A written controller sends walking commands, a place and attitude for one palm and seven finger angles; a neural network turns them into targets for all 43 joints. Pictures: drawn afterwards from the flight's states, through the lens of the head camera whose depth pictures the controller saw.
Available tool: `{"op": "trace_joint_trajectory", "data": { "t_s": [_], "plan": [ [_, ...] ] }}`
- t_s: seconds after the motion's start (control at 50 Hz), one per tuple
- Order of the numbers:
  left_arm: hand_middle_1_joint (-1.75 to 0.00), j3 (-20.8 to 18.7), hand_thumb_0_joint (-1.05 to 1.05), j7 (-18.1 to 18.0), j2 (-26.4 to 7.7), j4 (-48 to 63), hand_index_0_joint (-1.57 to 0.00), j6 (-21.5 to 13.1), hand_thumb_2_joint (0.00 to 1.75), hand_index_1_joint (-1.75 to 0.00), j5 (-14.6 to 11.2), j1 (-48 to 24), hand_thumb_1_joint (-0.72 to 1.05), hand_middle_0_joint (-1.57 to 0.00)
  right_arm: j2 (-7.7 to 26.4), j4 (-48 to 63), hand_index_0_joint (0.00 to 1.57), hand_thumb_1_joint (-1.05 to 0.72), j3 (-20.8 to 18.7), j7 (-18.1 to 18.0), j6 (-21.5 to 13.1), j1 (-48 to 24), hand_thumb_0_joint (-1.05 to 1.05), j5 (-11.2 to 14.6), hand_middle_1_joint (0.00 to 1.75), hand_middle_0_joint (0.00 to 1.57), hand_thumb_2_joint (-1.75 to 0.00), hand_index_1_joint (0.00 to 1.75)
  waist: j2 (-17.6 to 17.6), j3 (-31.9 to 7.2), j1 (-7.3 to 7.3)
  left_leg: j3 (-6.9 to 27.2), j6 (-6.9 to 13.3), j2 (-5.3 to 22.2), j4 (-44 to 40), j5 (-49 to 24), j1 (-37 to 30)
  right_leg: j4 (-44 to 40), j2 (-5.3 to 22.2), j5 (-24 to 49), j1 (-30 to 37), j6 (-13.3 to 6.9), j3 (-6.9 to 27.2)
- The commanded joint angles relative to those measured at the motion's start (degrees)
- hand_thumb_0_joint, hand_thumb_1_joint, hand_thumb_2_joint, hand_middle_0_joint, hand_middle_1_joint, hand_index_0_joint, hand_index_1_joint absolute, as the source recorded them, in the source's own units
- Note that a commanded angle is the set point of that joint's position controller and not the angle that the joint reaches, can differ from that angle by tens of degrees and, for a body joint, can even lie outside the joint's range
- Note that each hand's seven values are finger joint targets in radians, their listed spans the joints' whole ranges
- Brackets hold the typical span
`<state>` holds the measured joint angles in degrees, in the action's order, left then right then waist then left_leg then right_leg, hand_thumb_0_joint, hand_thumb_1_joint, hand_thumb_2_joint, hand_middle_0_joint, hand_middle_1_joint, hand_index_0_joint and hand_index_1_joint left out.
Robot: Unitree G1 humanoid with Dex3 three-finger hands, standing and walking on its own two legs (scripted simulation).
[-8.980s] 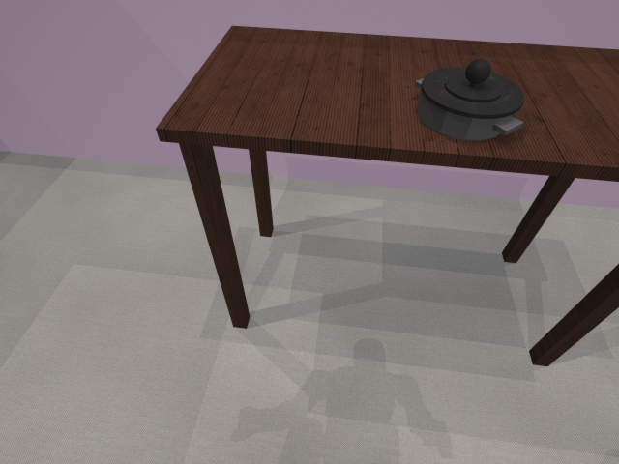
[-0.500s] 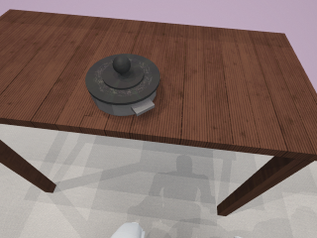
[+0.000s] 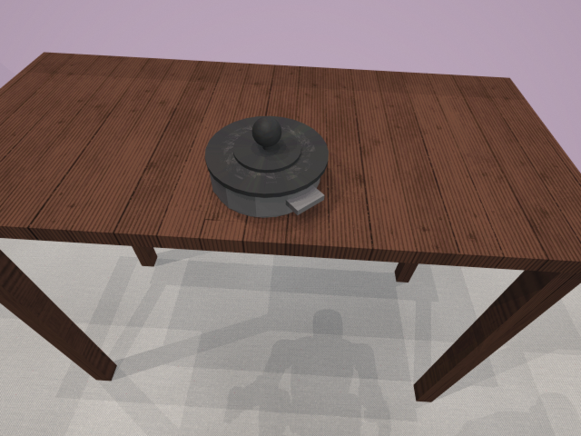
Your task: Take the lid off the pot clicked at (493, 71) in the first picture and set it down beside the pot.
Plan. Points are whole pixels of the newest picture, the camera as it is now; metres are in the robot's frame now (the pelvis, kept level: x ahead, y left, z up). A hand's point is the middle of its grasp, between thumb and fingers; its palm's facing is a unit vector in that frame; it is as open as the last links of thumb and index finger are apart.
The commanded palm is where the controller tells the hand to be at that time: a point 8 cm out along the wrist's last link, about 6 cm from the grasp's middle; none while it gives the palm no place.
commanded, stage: come to a stop and stand still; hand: left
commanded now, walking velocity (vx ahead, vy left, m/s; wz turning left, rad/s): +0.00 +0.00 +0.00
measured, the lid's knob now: (266, 131) +0.50 +0.07 +0.17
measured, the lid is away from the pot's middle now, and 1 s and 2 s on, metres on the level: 0.00 0.00 0.00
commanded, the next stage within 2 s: look again from close up in 0.58 s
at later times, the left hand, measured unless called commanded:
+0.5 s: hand out of the picture -0.04 +0.16 -0.18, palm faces +0.03 -0.99 -0.16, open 7.4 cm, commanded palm none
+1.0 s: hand out of the picture -0.02 +0.18 -0.18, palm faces +0.02 -0.98 -0.21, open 7.4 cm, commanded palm none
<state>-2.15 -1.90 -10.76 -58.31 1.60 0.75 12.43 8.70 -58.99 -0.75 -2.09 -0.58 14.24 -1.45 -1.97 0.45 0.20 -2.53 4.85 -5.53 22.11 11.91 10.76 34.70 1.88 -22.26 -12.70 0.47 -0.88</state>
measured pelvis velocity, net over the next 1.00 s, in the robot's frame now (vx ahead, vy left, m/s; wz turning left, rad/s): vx -0.02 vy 0.01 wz -0.02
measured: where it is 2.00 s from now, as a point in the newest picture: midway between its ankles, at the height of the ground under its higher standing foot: outside the picture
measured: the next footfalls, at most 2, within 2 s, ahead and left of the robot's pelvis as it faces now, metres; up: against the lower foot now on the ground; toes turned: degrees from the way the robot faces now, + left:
right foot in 0.02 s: -0.01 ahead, -0.11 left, +0.00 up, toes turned -1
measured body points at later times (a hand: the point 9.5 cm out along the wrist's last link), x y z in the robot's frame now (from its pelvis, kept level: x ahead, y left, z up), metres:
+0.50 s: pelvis -0.03 +0.00 +0.00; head -0.02 +0.01 +0.45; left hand -0.04 +0.21 -0.16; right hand -0.05 -0.21 -0.16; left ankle +0.00 +0.07 -0.74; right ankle -0.05 -0.11 -0.74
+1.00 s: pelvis -0.02 +0.01 -0.01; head -0.03 +0.01 +0.44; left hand -0.02 +0.23 -0.16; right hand +0.01 -0.22 -0.16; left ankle +0.00 +0.07 -0.74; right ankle -0.05 -0.11 -0.74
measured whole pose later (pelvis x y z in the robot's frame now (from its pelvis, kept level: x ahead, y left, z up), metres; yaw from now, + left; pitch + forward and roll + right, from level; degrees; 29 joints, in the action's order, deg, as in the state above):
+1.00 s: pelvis -0.02 +0.01 -0.01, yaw -1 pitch -1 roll +0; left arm 0.5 -3.0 -8.6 -60.5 -0.9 0.9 19.6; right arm 10.0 -59.5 -0.1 -1.3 -0.9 16.0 -0.8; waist 0.7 -0.7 0.0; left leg -3.3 5.0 -3.6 30.9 15.4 14.7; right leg 30.8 -0.2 -19.1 -10.8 -0.3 -0.8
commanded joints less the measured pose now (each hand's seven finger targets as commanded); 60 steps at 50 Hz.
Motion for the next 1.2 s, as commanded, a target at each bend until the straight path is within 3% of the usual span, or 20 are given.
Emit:
{"op": "trace_joint_trajectory", "data": {
  "t_s": [0.0,0.02,0.04,0.06,0.1,0.16,0.18,0.28,0.34,0.64,0.66,0.68,0.7,0.74,0.76,0.8,0.82,0.94,1.0,1.18],
  "plan": [
    [-0.3,-1.0,0.0,-0.7,-5.0,0.4,-0.2,-2.0,0.9,-0.3,0.0,5.6,0.9,-0.2,5.1,0.6,0.2,-0.9,-1.2,-0.2,-1.1,3.1,0.0,1.1,0.3,0.2,-0.9,0.3,-0.5,-2.0,-1.0,10.6,-1.3,12.0,-0.3,-14.1,2.2,-14.6,4.5,18.0,9.5,-2.1,5.1],
    [-0.3,-1.0,0.0,-0.8,-5.4,0.4,-0.2,-2.2,0.9,-0.3,0.0,5.6,0.9,-0.2,5.0,0.6,0.2,-0.9,-1.0,-0.1,-1.1,2.8,0.0,1.1,0.3,0.2,-0.9,0.3,-2.7,-0.4,-0.68,7.9,-2.8,9.6,0.3,-7.5,3.6,-14.6,8.1,22.5,8.1,-3.9,8.4],
    [-0.3,-0.7,0.0,-0.7,-5.9,0.4,-0.2,-2.3,0.9,-0.3,-0.2,4.9,0.9,-0.2,4.7,0.3,0.2,-0.9,-0.9,0.0,-1.0,3.2,0.0,1.1,0.3,0.2,-0.9,0.3,-2.5,0.2,0.09,7.3,-3.5,8.3,-0.7,-3.9,2.4,-14.1,9.9,22.0,5.3,-5.2,8.9],
    [-0.3,-0.6,0.0,-0.7,-5.1,0.1,-0.2,-2.5,0.9,-0.3,-0.2,4.3,0.9,-0.2,4.4,-0.6,0.2,-0.9,-0.9,0.0,-0.7,3.6,0.0,0.6,0.3,0.2,-0.9,0.3,-5.8,-0.4,0.3,6.8,-3.6,8.4,-0.2,-6.5,0.4,-13.6,8.3,23.3,4.5,-5.2,8.4],
    [-0.3,-0.3,0.0,-0.7,-4.1,0.3,-0.2,-2.5,0.9,-0.3,-0.4,3.6,0.9,-0.2,4.9,-1.6,0.2,-0.9,-1.0,0.0,-0.6,4.3,0.0,0.6,0.3,0.2,-0.9,0.3,-7.0,0.3,0.3,6.9,-3.2,9.4,-0.6,-6.8,-1.6,-14.1,6.6,19.8,2.4,-4.5,6.7],
    [-0.3,-0.1,0.0,-0.7,-3.4,0.2,-0.2,-2.2,0.9,-0.3,-0.5,4.1,0.9,-0.2,4.7,-2.9,0.2,-0.9,-0.7,0.1,-0.5,4.9,0.0,0.6,0.3,0.2,-0.9,0.3,1.1,3.3,0.19,8.2,-2.9,10.2,-2.6,-3.9,-1.1,-14.5,4.8,12.1,-0.4,-3.6,5.8],
    [-0.3,-0.1,0.0,-0.6,-3.2,-0.1,-0.2,-2.1,0.9,-0.3,-0.5,4.7,0.9,-0.2,4.5,-3.1,0.2,-0.9,-0.6,0.1,-0.5,4.9,0.0,0.6,0.3,0.2,-0.9,0.3,2.1,3.9,0.02,8.5,-2.8,10.4,-3.3,-2.7,-0.6,-14.6,4.5,11.3,-0.5,-3.5,5.5],
    [-0.3,0.2,0.0,-0.5,-2.8,-1.1,-0.2,-2.1,0.9,-0.3,-0.4,6.3,0.9,-0.2,4.1,-3.8,0.2,-0.9,-0.6,0.0,-0.4,5.9,0.0,0.6,0.3,0.2,-0.9,0.3,4.6,5.4,-0.04,9.4,-2.7,10.7,-5.1,2.4,1.9,-14.9,3.6,9.5,-0.6,-3.3,5.0],
    [-0.3,0.3,0.0,-0.5,-2.4,-1.6,-0.2,-2.2,0.9,-0.3,-0.3,7.4,0.9,-0.2,3.8,-3.9,0.2,-0.9,-0.7,0.0,-0.4,6.1,0.0,0.7,0.3,0.2,-0.9,0.3,3.2,5.1,-0.09,9.3,-2.6,10.6,-4.8,3.1,1.9,-15.2,3.6,9.2,-0.6,-3.4,5.1],
    [-0.3,0.8,0.0,-0.6,-0.1,-4.4,-0.2,-2.8,0.9,-0.3,0.0,11.6,0.9,-0.2,3.1,-4.0,0.2,-0.9,-0.9,-0.3,-0.9,5.6,0.0,0.9,0.3,0.2,-0.9,0.3,2.4,4.0,-0.01,9.6,-2.1,10.9,-4.6,1.9,0.0,-14.7,3.4,10.7,-2.6,-3.0,5.2],
    [-0.3,1.9,0.0,-2.6,-1.7,-5.7,-0.2,-4.4,0.9,-0.3,1.4,14.3,0.9,-0.2,6.1,0.1,0.2,-0.9,0.0,0.5,-1.3,0.5,0.0,1.2,0.3,0.2,-0.9,0.3,0.3,6.1,-1.87,6.8,-3.2,11.2,5.7,-9.0,3.6,-14.9,4.2,19.1,-2.2,-2.3,6.2],
    [-0.3,1.8,0.0,-2.2,-3.0,-2.9,-0.2,-4.4,0.9,-0.3,0.5,11.5,0.9,-0.2,4.0,1.2,0.2,-0.9,0.1,1.0,-0.8,3.5,0.0,0.9,0.3,0.2,-0.9,0.3,0.6,2.7,1.02,6.7,-3.6,9.6,4.4,3.4,2.6,-15.9,5.7,3.6,-3.4,-4.1,8.5],
    [-0.3,1.2,0.0,-1.5,-3.8,-1.8,-0.2,-3.9,0.9,-0.3,0.2,10.4,0.9,-0.2,3.6,0.6,0.2,-0.9,-0.4,1.0,-0.7,3.3,0.0,0.5,0.3,0.2,-0.9,0.3,8.6,-0.5,0.43,7.3,-3.4,8.2,3.6,1.2,0.7,-13.0,5.4,6.0,-2.8,-5.9,8.2],
    [-0.3,1.4,0.0,-1.3,-3.1,-1.2,-0.2,-4.0,0.9,-0.3,0.0,10.9,0.9,-0.2,4.9,1.9,0.2,-0.9,-0.5,0.8,-0.3,3.9,0.0,0.6,0.3,0.2,-0.9,0.3,6.3,0.9,1.09,8.6,-2.4,9.3,3.9,4.9,4.0,-12.4,3.9,1.8,-3.8,-5.8,7.7],
    [-0.3,1.5,0.0,-1.2,-2.7,-1.0,-0.2,-3.9,0.9,-0.3,0.1,10.9,0.9,-0.2,4.9,2.1,0.2,-0.9,-0.6,0.9,-0.4,3.5,0.0,0.7,0.3,0.2,-0.9,0.3,6.0,2.2,0.88,8.9,-2.1,9.3,3.1,5.2,5.3,-11.8,3.5,1.7,-4.3,-5.9,7.6],
    [-0.3,1.5,0.0,-1.0,-2.3,-0.7,-0.2,-3.8,0.9,-0.3,0.2,10.8,0.9,-0.2,5.0,2.8,0.2,-0.9,-0.4,0.9,-0.5,3.8,0.0,0.7,0.3,0.2,-0.9,0.3,1.0,2.9,0.26,9.7,-1.4,9.6,2.4,4.9,6.1,-11.2,2.9,2.9,-3.8,-5.6,6.4],
    [-0.3,1.7,0.0,-1.1,-1.6,-0.6,-0.2,-3.7,0.9,-0.3,0.2,10.6,0.9,-0.2,5.4,2.9,0.2,-0.9,-0.5,0.9,-0.6,3.7,0.0,0.8,0.3,0.2,-0.9,0.3,0.4,4.3,0.57,9.8,-1.4,9.7,2.0,5.0,6.4,-10.9,2.8,2.8,-4.8,-5.6,6.5],
    [-0.3,1.7,0.0,-1.2,-2.2,0.1,-0.2,-3.3,0.9,-0.3,0.1,10.8,0.9,-0.2,6.2,2.3,0.2,-0.9,-0.3,0.7,-1.4,3.3,0.0,0.9,0.3,0.2,-0.9,0.3,1.5,4.5,-0.28,10.6,-0.8,10.6,0.0,0.1,5.6,-9.2,1.8,8.6,-2.4,-4.3,5.1],
    [-0.3,1.6,0.0,-1.1,-3.0,0.5,-0.2,-3.1,0.9,-0.3,0.1,10.8,0.9,-0.2,6.2,2.2,0.2,-0.9,-0.1,0.7,-1.5,2.9,0.0,0.9,0.3,0.2,-0.9,0.3,0.1,3.5,-0.85,10.2,-0.6,10.6,-0.1,-1.4,4.4,-9.4,2.0,10.2,-1.2,-4.0,4.8],
    [-0.3,1.7,0.0,-1.1,-4.1,1.1,-0.2,-2.9,0.9,-0.3,-0.1,9.6,0.9,-0.2,6.6,0.9,0.2,-0.9,-0.1,0.5,-1.6,1.8,0.0,1.1,0.3,0.2,-0.9,0.3,2.0,1.8,-0.73,8.6,-1.0,10.7,0.9,-7.7,1.1,-10.1,2.9,14.5,0.2,-3.4,5.6]
  ]
}}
